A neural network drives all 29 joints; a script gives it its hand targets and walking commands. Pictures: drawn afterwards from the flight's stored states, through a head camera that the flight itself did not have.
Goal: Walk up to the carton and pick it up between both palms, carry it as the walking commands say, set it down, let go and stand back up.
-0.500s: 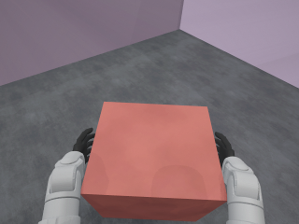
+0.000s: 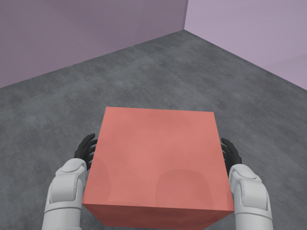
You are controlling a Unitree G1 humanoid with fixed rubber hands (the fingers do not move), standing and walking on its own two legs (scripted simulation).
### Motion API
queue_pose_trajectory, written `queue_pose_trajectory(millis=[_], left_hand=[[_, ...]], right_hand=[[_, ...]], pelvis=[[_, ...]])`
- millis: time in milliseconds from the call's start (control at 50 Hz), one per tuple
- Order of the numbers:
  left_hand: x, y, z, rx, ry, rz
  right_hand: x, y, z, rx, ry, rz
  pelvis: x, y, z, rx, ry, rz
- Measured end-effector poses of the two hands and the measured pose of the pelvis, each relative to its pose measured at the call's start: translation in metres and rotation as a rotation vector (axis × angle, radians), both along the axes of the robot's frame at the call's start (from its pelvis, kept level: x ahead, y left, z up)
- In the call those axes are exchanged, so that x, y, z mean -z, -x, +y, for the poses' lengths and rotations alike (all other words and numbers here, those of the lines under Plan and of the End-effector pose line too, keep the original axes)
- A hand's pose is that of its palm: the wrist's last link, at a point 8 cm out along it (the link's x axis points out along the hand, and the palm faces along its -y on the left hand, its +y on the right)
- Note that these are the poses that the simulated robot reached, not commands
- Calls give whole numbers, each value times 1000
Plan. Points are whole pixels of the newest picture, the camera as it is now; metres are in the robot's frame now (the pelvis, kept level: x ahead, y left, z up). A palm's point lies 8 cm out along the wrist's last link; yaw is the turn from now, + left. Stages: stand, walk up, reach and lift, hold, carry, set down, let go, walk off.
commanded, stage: hold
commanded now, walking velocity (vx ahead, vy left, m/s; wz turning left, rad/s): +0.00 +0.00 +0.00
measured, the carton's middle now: (156, 172) +0.28 +0.00 -0.03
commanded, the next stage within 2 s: carry in 0.68 s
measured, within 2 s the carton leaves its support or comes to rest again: neither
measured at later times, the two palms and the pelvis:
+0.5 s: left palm (82, 162) +0.26 +0.20 +0.04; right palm (233, 168) +0.26 -0.19 +0.04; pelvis +0.00 +0.00 +0.00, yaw +0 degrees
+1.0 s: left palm (91, 165) +0.25 +0.17 +0.05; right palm (250, 189) +0.21 -0.22 +0.04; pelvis -0.04 +0.00 -0.03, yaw -4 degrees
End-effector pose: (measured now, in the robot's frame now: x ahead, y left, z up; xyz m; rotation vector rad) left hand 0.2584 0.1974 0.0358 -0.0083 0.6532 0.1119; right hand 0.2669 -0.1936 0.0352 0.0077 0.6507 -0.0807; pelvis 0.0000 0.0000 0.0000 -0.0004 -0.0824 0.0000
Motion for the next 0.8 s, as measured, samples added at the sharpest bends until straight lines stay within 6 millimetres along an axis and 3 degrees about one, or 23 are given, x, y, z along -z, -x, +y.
queue_pose_trajectory(millis=[660, 800], left_hand=[[1, -1, -2, 6, 3, -1], [-5, -13, -8, 50, -15, -53]], right_hand=[[0, 3, -2, 13, 3, -1], [-4, 5, -8, 45, 3, -52]], pelvis=[[0, 2, 1, 0, 1, 1], [16, 8, 3, 41, -17, 99]])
